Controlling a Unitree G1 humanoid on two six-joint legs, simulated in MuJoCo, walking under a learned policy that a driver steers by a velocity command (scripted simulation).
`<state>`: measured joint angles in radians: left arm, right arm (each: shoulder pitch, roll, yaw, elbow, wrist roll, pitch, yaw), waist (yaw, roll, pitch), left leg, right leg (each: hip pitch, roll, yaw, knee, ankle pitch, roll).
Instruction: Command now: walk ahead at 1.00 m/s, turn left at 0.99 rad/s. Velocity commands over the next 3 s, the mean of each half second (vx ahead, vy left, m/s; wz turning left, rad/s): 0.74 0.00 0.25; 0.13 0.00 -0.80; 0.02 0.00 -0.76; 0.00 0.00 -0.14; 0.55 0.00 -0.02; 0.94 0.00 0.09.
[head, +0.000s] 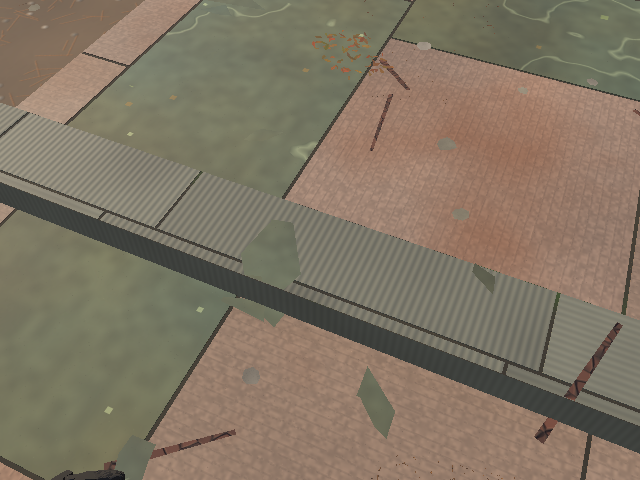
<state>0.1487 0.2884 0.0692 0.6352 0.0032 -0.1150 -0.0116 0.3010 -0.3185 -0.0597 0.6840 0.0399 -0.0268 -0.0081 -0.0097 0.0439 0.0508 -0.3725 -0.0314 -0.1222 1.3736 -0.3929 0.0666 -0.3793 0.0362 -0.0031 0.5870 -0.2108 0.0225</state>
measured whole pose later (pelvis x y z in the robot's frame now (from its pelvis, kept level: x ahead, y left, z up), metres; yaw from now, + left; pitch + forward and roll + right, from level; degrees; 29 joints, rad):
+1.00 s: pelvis +0.50 +0.02 +0.02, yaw -21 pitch +3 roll +3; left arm 0.25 0.32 0.08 0.62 0.00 0.04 0.03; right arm -0.03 -0.29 -0.06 0.70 -0.01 0.00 -0.02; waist 0.04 0.01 0.08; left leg -0.58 -0.04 -0.08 1.10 -0.41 -0.07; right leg -0.39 0.06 0.09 0.51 -0.17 -0.07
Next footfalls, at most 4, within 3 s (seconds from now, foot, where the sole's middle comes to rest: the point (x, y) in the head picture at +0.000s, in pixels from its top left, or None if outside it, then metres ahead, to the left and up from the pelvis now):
0.36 left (245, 465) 0.49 0.17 -0.76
0.80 right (366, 430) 0.57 -0.08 -0.76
1.24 left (279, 389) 0.66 0.11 -0.76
1.66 right None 0.46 -0.06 -0.76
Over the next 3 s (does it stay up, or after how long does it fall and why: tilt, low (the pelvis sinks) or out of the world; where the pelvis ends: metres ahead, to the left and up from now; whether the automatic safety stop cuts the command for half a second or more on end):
stays up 0.97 -0.32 0.11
